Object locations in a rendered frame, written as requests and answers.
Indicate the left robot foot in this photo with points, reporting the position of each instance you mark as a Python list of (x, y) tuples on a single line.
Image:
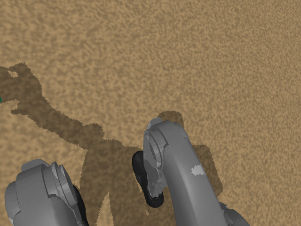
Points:
[(81, 207)]

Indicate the right robot foot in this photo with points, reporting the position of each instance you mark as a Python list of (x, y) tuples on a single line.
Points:
[(141, 177)]

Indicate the right robot hand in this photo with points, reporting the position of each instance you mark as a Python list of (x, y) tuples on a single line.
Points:
[(232, 217)]

